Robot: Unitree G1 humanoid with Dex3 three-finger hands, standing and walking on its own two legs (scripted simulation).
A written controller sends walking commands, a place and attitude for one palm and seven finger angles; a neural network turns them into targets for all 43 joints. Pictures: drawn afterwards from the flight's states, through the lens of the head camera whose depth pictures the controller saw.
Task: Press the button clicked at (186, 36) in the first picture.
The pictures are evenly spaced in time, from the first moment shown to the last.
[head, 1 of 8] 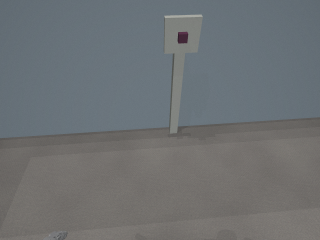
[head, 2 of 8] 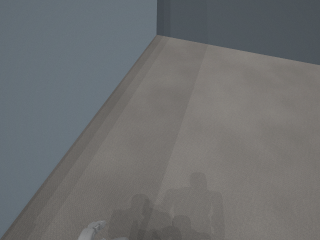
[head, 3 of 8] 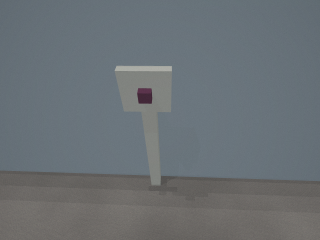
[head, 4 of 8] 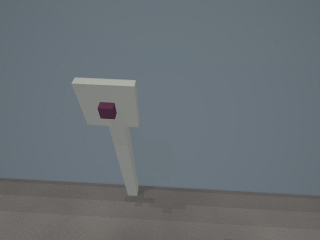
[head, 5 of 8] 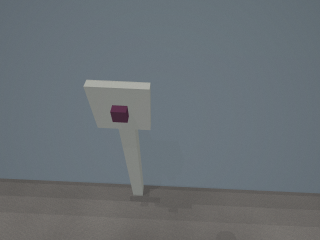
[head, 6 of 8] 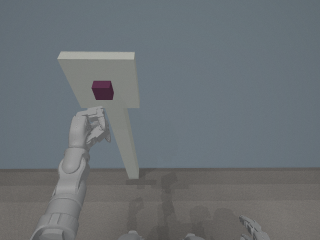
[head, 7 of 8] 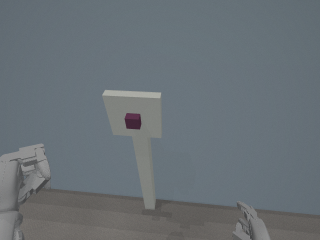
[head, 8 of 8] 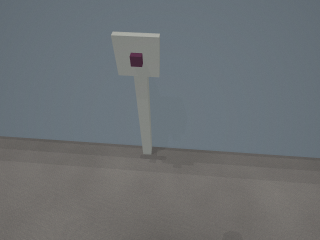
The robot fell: no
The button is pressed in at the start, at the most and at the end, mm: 0 13 0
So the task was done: yes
